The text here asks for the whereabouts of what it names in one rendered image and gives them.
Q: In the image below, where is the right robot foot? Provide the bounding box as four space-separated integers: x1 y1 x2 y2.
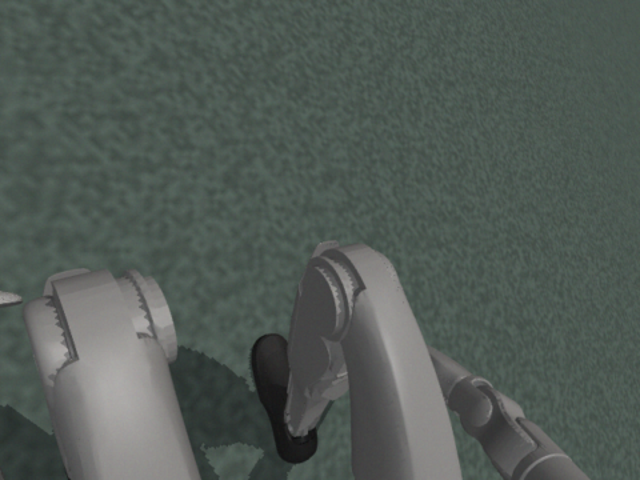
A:
251 333 318 464

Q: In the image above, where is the right robot hand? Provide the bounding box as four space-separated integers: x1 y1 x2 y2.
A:
426 344 473 407

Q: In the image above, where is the right robot arm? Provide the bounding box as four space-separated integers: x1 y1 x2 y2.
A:
448 375 590 480

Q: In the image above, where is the left robot hand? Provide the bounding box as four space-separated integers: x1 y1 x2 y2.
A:
0 291 23 308

